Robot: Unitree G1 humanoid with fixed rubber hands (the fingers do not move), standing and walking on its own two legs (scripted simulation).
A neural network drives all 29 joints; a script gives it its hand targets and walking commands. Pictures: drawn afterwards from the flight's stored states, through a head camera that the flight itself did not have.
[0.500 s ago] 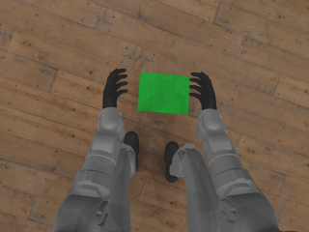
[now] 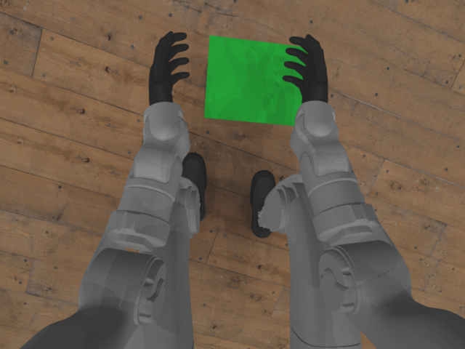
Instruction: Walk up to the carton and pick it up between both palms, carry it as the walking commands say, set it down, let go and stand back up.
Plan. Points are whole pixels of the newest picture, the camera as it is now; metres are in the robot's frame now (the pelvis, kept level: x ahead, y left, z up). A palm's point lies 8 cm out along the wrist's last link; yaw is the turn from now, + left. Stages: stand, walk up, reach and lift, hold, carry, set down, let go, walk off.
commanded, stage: set down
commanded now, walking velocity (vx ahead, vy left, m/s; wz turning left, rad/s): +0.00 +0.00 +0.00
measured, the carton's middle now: (249, 87) +0.46 -0.06 -0.45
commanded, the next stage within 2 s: none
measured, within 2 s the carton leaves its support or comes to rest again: neither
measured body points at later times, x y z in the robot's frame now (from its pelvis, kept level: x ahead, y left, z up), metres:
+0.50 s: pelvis -0.01 -0.01 -0.08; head +0.35 +0.02 +0.18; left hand +0.49 +0.10 -0.28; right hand +0.49 -0.14 -0.26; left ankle +0.15 +0.09 -0.53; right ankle +0.10 -0.12 -0.53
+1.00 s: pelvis -0.01 -0.01 -0.12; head +0.37 +0.01 +0.11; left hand +0.53 +0.09 -0.34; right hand +0.55 -0.14 -0.28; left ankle +0.15 +0.09 -0.53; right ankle +0.10 -0.12 -0.53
